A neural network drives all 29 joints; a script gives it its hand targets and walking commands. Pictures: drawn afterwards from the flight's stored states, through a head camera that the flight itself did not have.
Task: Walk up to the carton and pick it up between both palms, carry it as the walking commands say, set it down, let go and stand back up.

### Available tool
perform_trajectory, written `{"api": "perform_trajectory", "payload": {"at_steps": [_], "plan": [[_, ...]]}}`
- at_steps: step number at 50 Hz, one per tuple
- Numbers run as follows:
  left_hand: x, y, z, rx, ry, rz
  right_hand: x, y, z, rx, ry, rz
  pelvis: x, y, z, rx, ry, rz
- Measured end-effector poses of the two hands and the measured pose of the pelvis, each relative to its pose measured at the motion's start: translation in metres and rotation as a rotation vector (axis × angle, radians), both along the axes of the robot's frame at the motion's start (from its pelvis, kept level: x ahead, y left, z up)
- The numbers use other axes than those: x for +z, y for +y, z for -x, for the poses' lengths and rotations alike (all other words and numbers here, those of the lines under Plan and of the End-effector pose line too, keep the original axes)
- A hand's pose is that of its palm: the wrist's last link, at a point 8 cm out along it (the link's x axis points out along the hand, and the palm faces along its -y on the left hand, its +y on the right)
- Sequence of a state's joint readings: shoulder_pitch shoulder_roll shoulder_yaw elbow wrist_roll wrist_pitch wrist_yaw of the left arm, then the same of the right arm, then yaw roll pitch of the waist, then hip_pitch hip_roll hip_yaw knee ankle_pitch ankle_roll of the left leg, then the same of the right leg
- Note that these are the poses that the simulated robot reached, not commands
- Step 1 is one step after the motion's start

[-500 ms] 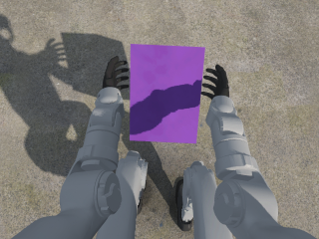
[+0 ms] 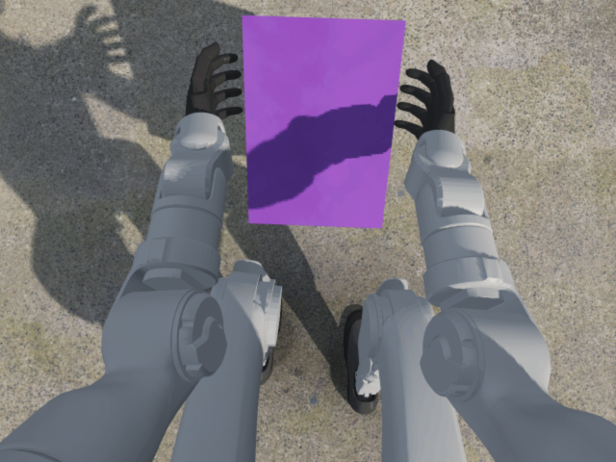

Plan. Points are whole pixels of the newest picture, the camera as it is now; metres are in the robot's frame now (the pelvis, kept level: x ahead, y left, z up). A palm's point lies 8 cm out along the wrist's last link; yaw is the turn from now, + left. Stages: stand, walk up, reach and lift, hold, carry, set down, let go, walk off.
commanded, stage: set down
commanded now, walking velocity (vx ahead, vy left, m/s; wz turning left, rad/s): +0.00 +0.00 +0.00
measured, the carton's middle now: (319, 125) +0.53 +0.05 -0.21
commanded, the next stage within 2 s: none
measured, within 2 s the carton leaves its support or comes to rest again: neither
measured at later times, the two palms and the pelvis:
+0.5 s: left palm (218, 123) +0.51 +0.19 -0.19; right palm (410, 136) +0.52 -0.08 -0.19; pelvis +0.00 +0.00 -0.05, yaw +0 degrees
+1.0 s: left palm (220, 110) +0.54 +0.20 -0.24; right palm (400, 131) +0.55 -0.08 -0.25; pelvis +0.00 +0.00 -0.09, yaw -1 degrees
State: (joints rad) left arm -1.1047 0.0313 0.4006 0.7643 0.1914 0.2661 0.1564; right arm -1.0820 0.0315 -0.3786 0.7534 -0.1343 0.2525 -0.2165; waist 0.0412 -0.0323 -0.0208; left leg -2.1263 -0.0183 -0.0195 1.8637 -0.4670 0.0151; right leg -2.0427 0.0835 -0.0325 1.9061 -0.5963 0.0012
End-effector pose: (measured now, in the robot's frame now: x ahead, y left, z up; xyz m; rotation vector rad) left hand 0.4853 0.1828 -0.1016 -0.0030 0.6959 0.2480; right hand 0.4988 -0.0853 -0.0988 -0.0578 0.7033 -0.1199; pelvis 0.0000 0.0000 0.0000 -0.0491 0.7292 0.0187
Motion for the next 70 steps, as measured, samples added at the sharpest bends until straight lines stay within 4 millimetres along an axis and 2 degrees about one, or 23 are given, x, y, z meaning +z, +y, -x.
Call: {"api": "perform_trajectory", "payload": {"at_steps": [29, 37, 52, 70], "plan": [[-0.105, 0.009, -0.025, -0.049, 0.037, 0.003, -0.104, 0.004, -0.026, 0.037, 0.032, -0.009, -0.061, 0.002, 0.005, -0.006, -0.019, 0.000], [-0.124, 0.016, -0.038, -0.071, 0.051, -0.002, -0.132, 0.008, -0.032, 0.052, 0.047, -0.022, -0.076, 0.001, 0.004, -0.004, -0.036, 0.000], [-0.139, 0.019, -0.058, -0.102, 0.034, 0.018, -0.148, 0.004, -0.051, 0.081, 0.019, -0.074, -0.094, 0.001, 0.001, -0.029, -0.080, -0.017], [-0.146, 0.021, -0.064, -0.113, 0.025, 0.050, -0.155, 0.002, -0.058, 0.095, 0.017, -0.100, -0.096, -0.001, -0.006, -0.033, -0.074, -0.020]]}}
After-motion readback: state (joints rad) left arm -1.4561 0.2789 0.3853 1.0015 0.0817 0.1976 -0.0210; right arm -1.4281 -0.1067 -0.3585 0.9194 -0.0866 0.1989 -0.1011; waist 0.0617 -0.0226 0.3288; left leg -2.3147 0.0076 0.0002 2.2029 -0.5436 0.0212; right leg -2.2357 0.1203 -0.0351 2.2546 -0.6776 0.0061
